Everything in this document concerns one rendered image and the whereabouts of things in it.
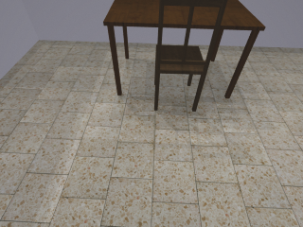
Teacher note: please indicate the chair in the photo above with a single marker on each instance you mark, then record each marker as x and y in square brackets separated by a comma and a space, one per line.
[185, 59]

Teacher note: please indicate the table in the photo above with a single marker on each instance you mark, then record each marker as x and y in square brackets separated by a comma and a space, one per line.
[145, 13]

